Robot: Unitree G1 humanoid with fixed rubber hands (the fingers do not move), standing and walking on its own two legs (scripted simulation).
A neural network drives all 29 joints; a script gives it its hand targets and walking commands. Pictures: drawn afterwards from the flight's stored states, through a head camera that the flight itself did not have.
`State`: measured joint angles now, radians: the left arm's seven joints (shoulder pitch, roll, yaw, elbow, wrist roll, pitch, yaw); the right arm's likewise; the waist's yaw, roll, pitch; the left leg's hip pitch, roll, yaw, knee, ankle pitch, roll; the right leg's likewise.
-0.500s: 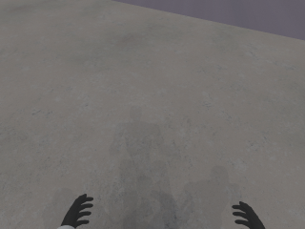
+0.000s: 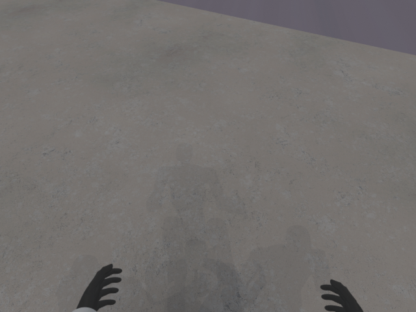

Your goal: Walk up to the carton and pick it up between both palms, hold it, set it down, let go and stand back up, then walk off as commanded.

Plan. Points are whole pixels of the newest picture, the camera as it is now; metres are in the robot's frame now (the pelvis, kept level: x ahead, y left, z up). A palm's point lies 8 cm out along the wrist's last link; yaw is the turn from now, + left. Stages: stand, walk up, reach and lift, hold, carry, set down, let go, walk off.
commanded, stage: stand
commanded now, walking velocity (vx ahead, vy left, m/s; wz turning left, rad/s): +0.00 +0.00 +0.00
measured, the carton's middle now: out of the picture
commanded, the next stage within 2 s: none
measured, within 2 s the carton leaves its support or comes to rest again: neither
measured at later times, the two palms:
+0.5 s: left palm out of the picture +0.14 +0.25 -0.09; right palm out of the picture +0.13 -0.26 -0.09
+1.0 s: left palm out of the picture +0.12 +0.26 -0.09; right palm out of the picture +0.12 -0.27 -0.09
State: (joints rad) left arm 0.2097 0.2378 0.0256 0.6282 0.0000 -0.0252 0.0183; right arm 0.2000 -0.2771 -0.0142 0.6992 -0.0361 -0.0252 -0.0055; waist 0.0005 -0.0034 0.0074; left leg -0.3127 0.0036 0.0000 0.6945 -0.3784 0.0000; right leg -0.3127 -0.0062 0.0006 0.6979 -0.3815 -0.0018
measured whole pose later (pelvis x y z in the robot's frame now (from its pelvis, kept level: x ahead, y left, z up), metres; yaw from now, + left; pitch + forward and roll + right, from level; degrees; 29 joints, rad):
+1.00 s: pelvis +0.00 +0.00 +0.00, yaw +0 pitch +0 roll +0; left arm 0.21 0.25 0.03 0.72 0.00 -0.03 0.02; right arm 0.20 -0.29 -0.01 0.77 -0.03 -0.03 -0.01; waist 0.00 -0.01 0.01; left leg -0.31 0.00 0.00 0.69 -0.38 0.00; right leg -0.31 -0.01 0.00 0.70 -0.38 0.00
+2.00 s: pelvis -0.04 +0.00 +0.00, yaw +0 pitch -3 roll +0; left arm 0.20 0.26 0.03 0.86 0.00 -0.03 0.00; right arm 0.20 -0.30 -0.01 0.92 -0.02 -0.04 -0.01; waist 0.00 -0.01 0.01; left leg -0.31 0.00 0.00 0.69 -0.33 0.00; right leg -0.31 -0.01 0.00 0.69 -0.33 0.00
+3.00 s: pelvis -0.06 +0.20 -0.01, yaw +32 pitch -1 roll +0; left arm 0.23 0.42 0.10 0.89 0.00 -0.06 0.09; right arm 0.20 -0.43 -0.13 0.67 -0.07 0.05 0.10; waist -0.02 0.08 0.12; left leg -0.49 -0.21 -0.03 1.04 -0.35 0.02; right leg -0.35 -0.13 -0.13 0.75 -0.37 0.00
